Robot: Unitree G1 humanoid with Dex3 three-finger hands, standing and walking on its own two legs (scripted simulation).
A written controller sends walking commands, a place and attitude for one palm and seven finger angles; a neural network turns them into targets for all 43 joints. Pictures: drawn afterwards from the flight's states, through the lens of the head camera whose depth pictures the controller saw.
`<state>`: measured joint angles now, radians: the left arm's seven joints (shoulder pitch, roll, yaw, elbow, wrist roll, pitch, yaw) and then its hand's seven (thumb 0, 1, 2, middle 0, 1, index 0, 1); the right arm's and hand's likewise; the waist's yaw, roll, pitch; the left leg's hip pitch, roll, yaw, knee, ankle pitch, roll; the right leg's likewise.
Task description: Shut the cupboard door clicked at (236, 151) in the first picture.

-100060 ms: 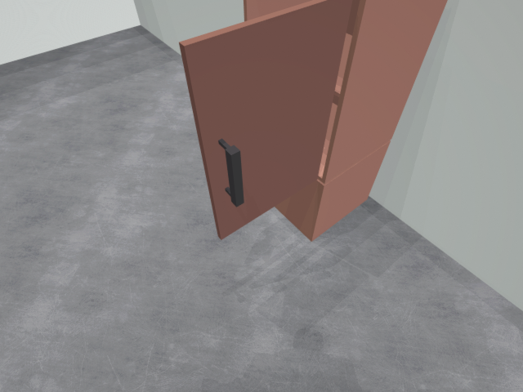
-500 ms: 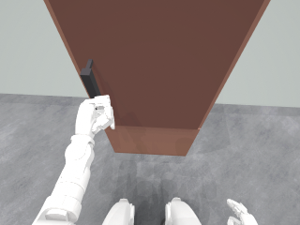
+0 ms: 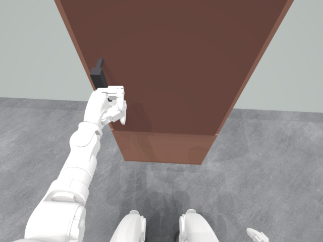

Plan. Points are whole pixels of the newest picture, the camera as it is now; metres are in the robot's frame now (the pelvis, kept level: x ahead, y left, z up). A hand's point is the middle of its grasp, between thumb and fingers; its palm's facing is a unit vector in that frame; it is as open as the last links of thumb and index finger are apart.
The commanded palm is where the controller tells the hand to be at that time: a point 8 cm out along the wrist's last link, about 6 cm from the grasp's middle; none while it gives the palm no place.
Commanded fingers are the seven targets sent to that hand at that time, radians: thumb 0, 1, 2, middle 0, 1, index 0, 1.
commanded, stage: push the door shut along its arc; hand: left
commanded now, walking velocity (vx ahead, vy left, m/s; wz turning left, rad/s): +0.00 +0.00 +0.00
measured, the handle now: (106, 89) +0.50 +0.15 +0.04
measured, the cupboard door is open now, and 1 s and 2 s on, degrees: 0 0 0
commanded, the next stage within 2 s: pull the fist back off the door in 0.16 s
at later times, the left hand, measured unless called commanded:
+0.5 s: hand (127, 109) +0.43 +0.09 +0.05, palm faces -0.05 -1.00 -0.07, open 3.1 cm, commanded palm +0.43 +0.14 +0.05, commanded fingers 0.00 0.90 0.90 -1.30 -1.50 -1.30 -1.50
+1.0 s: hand (123, 123) +0.39 +0.10 +0.04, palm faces -0.07 -1.00 +0.00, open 3.1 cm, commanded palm +0.36 +0.15 +0.05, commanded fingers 0.00 0.90 0.90 -1.30 -1.50 -1.30 -1.50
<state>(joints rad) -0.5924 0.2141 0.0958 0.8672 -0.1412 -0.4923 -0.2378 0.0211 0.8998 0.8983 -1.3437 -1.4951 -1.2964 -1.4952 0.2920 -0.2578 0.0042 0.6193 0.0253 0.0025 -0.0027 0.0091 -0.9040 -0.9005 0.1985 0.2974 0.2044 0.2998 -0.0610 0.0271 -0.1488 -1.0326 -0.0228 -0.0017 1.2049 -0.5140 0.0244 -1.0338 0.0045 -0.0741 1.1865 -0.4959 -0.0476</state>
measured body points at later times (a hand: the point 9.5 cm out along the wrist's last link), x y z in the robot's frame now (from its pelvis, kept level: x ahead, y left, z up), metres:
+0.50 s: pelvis -0.07 +0.01 -0.03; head +0.03 +0.03 +0.41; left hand +0.42 +0.14 +0.06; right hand +0.00 -0.25 -0.14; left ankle +0.03 +0.10 -0.63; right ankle +0.04 -0.09 -0.64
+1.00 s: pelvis -0.01 +0.01 +0.00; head +0.08 +0.01 +0.44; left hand +0.39 +0.15 +0.04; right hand +0.06 -0.25 -0.11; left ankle +0.03 +0.10 -0.64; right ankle +0.04 -0.09 -0.64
